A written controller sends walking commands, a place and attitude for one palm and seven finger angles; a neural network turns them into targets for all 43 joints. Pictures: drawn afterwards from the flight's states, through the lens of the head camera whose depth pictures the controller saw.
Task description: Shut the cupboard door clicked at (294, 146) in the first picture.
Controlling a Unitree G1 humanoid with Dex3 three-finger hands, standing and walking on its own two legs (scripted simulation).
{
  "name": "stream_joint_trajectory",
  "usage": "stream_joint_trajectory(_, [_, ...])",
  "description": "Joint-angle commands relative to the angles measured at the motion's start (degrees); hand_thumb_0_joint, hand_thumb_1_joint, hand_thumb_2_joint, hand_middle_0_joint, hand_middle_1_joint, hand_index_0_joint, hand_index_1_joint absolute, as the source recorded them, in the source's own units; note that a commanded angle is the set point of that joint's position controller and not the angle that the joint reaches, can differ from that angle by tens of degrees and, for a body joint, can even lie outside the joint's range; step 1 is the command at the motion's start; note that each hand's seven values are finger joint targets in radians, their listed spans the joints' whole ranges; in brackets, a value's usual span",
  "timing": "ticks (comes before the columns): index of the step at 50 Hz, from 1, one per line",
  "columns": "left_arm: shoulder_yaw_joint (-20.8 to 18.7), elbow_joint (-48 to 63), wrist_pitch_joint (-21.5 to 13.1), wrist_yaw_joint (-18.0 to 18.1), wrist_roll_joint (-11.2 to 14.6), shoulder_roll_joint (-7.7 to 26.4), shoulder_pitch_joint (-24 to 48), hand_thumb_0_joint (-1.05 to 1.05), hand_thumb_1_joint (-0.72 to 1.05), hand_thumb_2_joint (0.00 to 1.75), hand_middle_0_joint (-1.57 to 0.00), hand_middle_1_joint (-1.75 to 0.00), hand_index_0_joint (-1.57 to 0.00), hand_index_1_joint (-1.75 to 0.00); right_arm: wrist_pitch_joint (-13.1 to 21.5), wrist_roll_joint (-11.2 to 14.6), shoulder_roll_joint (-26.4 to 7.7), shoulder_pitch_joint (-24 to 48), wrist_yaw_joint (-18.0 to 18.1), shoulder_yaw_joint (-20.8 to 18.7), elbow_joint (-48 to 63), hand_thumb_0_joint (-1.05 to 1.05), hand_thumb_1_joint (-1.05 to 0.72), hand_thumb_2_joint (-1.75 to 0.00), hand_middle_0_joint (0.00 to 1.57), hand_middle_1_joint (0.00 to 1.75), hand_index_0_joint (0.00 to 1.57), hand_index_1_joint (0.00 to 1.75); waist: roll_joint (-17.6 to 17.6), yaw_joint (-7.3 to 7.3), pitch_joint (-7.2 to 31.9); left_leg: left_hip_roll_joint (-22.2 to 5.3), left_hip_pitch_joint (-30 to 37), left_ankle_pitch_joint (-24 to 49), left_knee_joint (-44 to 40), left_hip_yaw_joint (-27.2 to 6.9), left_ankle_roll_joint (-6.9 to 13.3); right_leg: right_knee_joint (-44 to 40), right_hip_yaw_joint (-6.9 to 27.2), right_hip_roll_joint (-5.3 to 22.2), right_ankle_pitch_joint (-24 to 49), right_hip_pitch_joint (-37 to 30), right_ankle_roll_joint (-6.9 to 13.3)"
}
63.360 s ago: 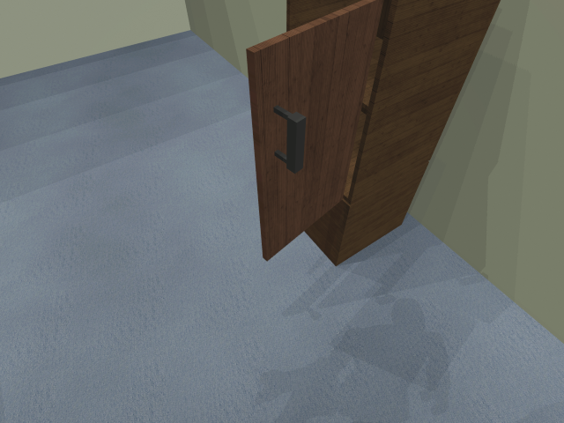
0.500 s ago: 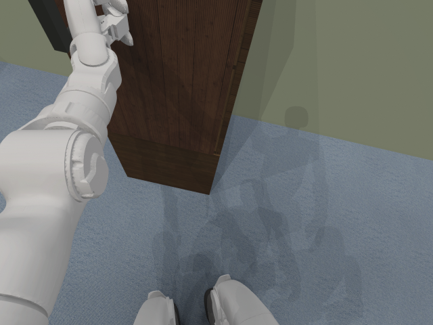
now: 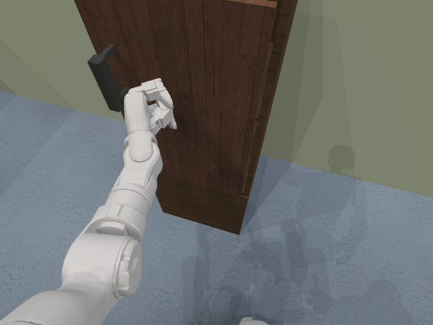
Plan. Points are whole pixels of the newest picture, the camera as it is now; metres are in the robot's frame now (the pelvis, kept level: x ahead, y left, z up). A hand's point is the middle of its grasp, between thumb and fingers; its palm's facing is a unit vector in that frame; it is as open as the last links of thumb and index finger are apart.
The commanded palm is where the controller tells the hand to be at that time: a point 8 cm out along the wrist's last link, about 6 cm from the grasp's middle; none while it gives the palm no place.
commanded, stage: draw the hand back to the body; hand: left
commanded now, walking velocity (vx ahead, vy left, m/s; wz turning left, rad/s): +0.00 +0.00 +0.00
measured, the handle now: (113, 78) +0.58 +0.17 +0.11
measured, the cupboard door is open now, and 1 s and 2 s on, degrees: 0 0 0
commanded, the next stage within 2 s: step back with the hand held close in 1.66 s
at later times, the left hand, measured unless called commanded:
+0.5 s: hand (123, 152) +0.37 +0.12 +0.14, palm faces +0.11 -0.99 -0.01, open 3.1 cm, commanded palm +0.33 +0.16 +0.15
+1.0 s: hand (3, 249) +0.23 +0.22 +0.17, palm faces +0.29 -0.92 -0.27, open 4.0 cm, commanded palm +0.18 +0.27 +0.19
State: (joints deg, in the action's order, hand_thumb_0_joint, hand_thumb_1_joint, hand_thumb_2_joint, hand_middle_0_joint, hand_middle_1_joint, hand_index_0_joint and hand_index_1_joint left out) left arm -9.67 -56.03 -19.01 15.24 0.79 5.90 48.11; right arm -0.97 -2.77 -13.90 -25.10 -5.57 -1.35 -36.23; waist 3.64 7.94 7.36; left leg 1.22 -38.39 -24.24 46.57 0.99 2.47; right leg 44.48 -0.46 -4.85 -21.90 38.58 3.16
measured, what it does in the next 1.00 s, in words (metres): stands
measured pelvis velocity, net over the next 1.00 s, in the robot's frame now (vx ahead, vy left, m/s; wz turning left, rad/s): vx -0.02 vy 0.01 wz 0.05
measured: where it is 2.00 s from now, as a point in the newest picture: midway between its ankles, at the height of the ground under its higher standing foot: outside the picture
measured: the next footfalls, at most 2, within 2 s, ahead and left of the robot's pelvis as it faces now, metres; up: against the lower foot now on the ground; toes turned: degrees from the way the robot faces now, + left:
none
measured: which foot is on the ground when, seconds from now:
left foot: down 0.00-1.00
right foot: down 0.00-1.00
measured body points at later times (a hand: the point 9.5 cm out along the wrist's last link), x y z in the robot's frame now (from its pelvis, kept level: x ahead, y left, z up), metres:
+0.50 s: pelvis -0.01 -0.02 +0.02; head +0.00 -0.04 +0.47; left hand +0.36 +0.17 +0.15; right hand +0.11 -0.26 -0.10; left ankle -0.03 +0.09 -0.70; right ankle -0.01 -0.09 -0.70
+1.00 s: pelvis -0.02 +0.01 +0.04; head -0.04 -0.02 +0.49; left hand +0.21 +0.27 +0.19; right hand +0.19 -0.19 -0.05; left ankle -0.03 +0.09 -0.70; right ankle -0.01 -0.09 -0.70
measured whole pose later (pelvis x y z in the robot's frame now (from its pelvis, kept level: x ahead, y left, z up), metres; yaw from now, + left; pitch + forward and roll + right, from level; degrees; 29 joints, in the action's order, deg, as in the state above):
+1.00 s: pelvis -0.02 +0.01 +0.04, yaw +3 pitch -3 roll +0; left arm -7.1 7.3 -3.8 3.6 4.4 16.2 -10.2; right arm -1.3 1.7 -12.3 -9.8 3.4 3.6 -33.6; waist 4.2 -2.8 0.5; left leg 3.5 -7.1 -13.6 24.0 -1.1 3.1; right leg 22.9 -1.2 -2.5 -12.8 6.9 2.3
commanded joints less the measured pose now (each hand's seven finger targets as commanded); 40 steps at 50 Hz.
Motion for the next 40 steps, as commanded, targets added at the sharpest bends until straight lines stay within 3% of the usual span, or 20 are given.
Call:
stream_joint_trajectory(1, [4.6, 14.3, -2.0, -0.4, 0.9, 2.2, 32.2, 0.0, 0.9, 0.9, -1.3, -1.5, -1.3, -1.5, 1.4, 0.7, -7.8, -5.7, 1.4, -3.0, 2.3, 0.0, -0.9, -0.9, 0.2, 0.3, 0.2, 0.3, -4.3, 3.52, 20.6, -0.3, 16.5, 27.5, -2.4, -1.5, -0.6, -4.7, 0.1, 1.4, 31.4, -10.8, -2.7])
stream_joint_trajectory(3, [3.1, 12.7, -2.2, -0.3, 0.8, 3.9, 32.4, 0.0, 0.9, 0.9, -1.3, -1.5, -1.3, -1.5, 1.7, 0.8, -7.5, -4.9, 1.8, -2.7, 1.8, 0.0, -0.9, -0.9, 0.2, 0.3, 0.2, 0.3, -4.3, 2.71, 21.5, 0.2, 16.0, 26.5, -2.5, -1.3, -0.5, -4.4, 0.5, 2.0, 31.9, -12.0, -2.7])
stream_joint_trajectory(4, [3.4, 11.6, -2.3, -0.4, 0.6, 3.8, 32.9, 0.0, 0.9, 0.9, -1.3, -1.5, -1.3, -1.5, 1.7, 0.8, -7.3, -4.3, 2.0, -2.5, 1.6, 0.0, -0.9, -0.9, 0.2, 0.3, 0.2, 0.3, -4.0, 2.98, 21.2, 0.3, 15.5, 25.7, -2.3, -1.2, -0.5, -4.3, 0.7, 2.2, 31.6, -11.8, -2.7])
stream_joint_trajectory(7, [-2.3, 13.4, -2.8, -1.5, 0.9, 9.5, 21.6, 0.0, 0.9, 0.9, -1.3, -1.5, -1.3, -1.5, 1.4, 1.0, -7.5, -2.6, 2.2, -2.1, 4.1, 0.0, -0.9, -0.9, 0.2, 0.3, 0.2, 0.3, -4.3, -2.16, 25.6, 1.2, 14.8, 27.4, -3.6, -0.4, -0.5, -3.6, 1.5, 2.7, 36.5, -19.4, -2.4])
stream_joint_trajectory(12, [-3.1, 21.9, 0.4, -5.7, 2.8, 10.8, 7.9, 0.0, 0.9, 0.9, -1.3, -1.5, -1.3, -1.5, 0.0, 3.1, -7.0, 2.1, 2.9, -1.7, 8.7, 0.0, -0.9, -0.9, 0.2, 0.3, 0.2, 0.3, -8.6, -5.19, 22.5, 1.3, 12.3, 24.2, -6.5, 1.0, -0.1, -5.9, 2.6, 3.9, 42.6, -27.5, -3.6])
stream_joint_trajectory(14, [-1.7, 26.8, 2.1, -7.6, 4.3, 10.1, 7.1, 0.0, 0.9, 0.9, -1.3, -1.5, -1.3, -1.5, -0.3, 4.0, -6.9, 4.3, 3.5, -1.3, 9.5, 0.0, -0.9, -0.9, 0.2, 0.3, 0.2, 0.3, -9.7, -4.67, 19.3, 1.2, 13.1, 21.2, -7.8, 1.1, 0.0, -8.0, 3.1, 4.2, 41.0, -27.3, -4.5])
stream_joint_trajectory(16, [0.3, 33.6, 3.0, -9.2, 5.2, 9.3, 6.9, 0.0, 0.9, 0.9, -1.3, -1.5, -1.3, -1.5, 0.1, 4.5, -6.7, 6.2, 4.2, -1.3, 10.2, 0.0, -0.9, -0.9, 0.2, 0.3, 0.2, 0.3, -8.3, -4.64, 18.8, 1.1, 15.8, 20.2, -8.9, 0.9, 0.2, -9.5, 3.1, 4.1, 37.7, -27.4, -4.4])
stream_joint_trajectory(17, [1.7, 38.2, 3.0, -9.9, 5.7, 8.5, 6.5, 0.0, 0.9, 0.9, -1.3, -1.5, -1.3, -1.5, 0.4, 4.9, -6.5, 7.4, 4.6, -1.3, 10.8, 0.0, -0.9, -0.9, 0.2, 0.3, 0.2, 0.3, -5.3, -4.85, 19.6, 1.1, 18.0, 20.5, -9.1, 1.1, 0.3, -10.0, 3.3, 4.1, 36.3, -27.3, -4.3])
stream_joint_trajectory(18, [2.5, 39.9, 3.4, -10.5, 6.2, 7.9, 4.9, 0.0, 0.9, 0.9, -1.3, -1.5, -1.3, -1.5, 1.0, 5.1, -6.1, 8.5, 4.9, -1.1, 10.6, 0.0, -0.9, -0.9, 0.2, 0.3, 0.2, 0.3, -3.4, -4.94, 18.9, 1.0, 19.7, 20.4, -9.5, 0.9, 0.4, -10.6, 2.7, 3.9, 34.2, -26.3, -3.7])
stream_joint_trajectory(19, [5.0, 40.7, 4.1, -11.3, 6.7, 5.8, 4.3, 0.0, 0.9, 0.9, -1.3, -1.5, -1.3, -1.5, 1.4, 5.3, -5.9, 9.2, 5.2, -0.8, 10.4, 0.0, -0.9, -0.9, 0.2, 0.3, 0.2, 0.3, -3.8, -4.21, 16.2, 0.9, 20.4, 19.0, -9.9, 0.7, 0.5, -11.7, 2.5, 3.8, 31.3, -24.6, -3.7])
stream_joint_trajectory(22, [2.3, 42.4, 6.4, -12.5, 8.3, 9.5, -0.7, 0.0, 0.9, 0.9, -1.3, -1.5, -1.3, -1.5, 2.3, 5.6, -6.5, 11.1, 6.5, -0.4, 10.2, 0.0, -0.9, -0.9, 0.2, 0.3, 0.2, 0.3, -7.6, -5.1, 12.5, 0.9, 19.3, 14.1, -11.8, 0.1, 0.6, -15.1, 3.9, 4.4, 23.2, -25.0, -4.5])
stream_joint_trajectory(26, [1.9, 48.8, 9.0, -14.1, 9.2, 10.4, -7.6, 0.0, 0.9, 0.9, -1.24, -1.44, -1.24, -1.44, 3.2, 6.2, -5.9, 15.4, 7.3, 0.3, 11.1, 0.0, -0.9, -0.9, 0.2, 0.3, 0.2, 0.3, -4.0, -7.36, 12.3, 1.0, 21.9, 13.9, -14.0, 0.0, 0.4, -16.2, 3.3, 4.7, 19.5, -26.6, -3.1])
stream_joint_trajectory(29, [0.8, 52.4, 11.0, -14.9, 10.2, 11.6, -13.6, 0.0, 0.9, 0.9, -1.16, -1.35, -1.16, -1.35, 3.7, 6.5, -5.8, 17.8, 7.9, 1.0, 12.0, 0.0, -0.9, -0.9, 0.2, 0.3, 0.2, 0.3, -6.1, -8.35, 9.6, 0.8, 22.1, 13.4, -15.7, -0.5, 0.4, -17.2, 2.8, 4.7, 17.3, -27.0, -3.0])
stream_joint_trajectory(30, [4.6, 56.0, 10.1, -13.9, 5.5, 14.9, -17.1, 0.0, 0.9, 0.9, -1.13, -1.32, -1.13, -1.32, 2.7, 6.3, -4.2, 19.3, 8.1, 1.4, 11.7, 0.0, -0.9, -0.9, 0.2, 0.3, 0.2, 0.3, -5.2, -7.48, 6.1, 0.5, 21.5, 11.6, -18.2, -1.4, -0.2, -19.8, 5.8, 6.8, 16.5, -28.0, -4.3])
stream_joint_trajectory(32, [2.3, 57.5, 10.4, -13.1, 5.4, 16.2, -23.8, 0.0, 0.9, 0.9, -1.08, -1.26, -1.08, -1.26, 1.7, 6.1, -4.5, 20.8, 8.7, 1.4, 11.9, 0.0, -0.9, -0.9, 0.2, 0.3, 0.2, 0.3, -7.3, -8.47, 3.7, 0.2, 22.2, 11.1, -19.9, -1.5, 0.1, -21.7, 5.0, 6.6, 14.2, -29.3, -4.1])
stream_joint_trajectory(35, [1.5, 61.8, 10.7, -12.6, 4.8, 16.9, -27.8, 0.0, 0.9, 0.9, -1.0, -1.17, -1.0, -1.17, 0.9, 5.9, -4.0, 21.7, 9.2, 2.1, 12.0, 0.0, -0.9, -0.9, 0.2, 0.3, 0.2, 0.3, -6.5, -8.42, 2.7, -0.1, 25.4, 12.2, -22.1, -1.6, 0.1, -22.9, 3.7, 6.1, 13.6, -30.6, -3.3])
stream_joint_trajectory(40, [1.2, 69.7, 11.2, -12.1, 4.2, 17.2, -33.1, 0.0, 0.9, 0.9, -0.86, -1.02, -0.86, -1.02, 1.2, 5.3, -3.8, 22.9, 9.5, 2.5, 12.2, 0.0, -0.9, -0.9, 0.2, 0.3, 0.2, 0.3, 0.2, -8.6, 1.5, -0.4, 30.4, 14.7, -24.8, -2.0, -0.1, -24.6, 1.9, 5.1, 13.6, -31.1, -2.0])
